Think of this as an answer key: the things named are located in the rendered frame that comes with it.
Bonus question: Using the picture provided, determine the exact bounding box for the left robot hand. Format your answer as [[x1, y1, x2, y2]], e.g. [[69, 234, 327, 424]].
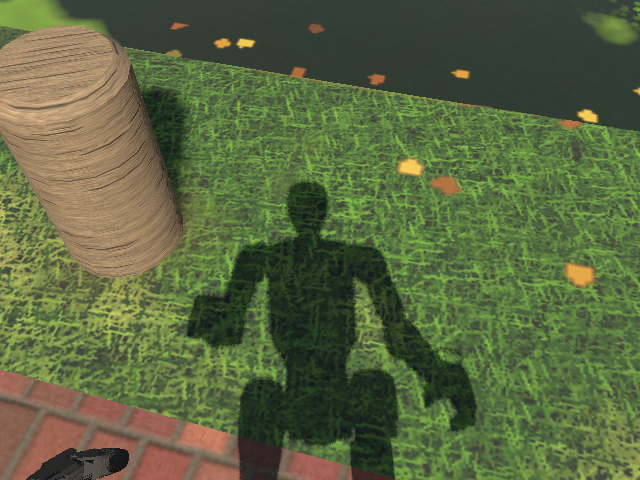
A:
[[26, 448, 129, 480]]

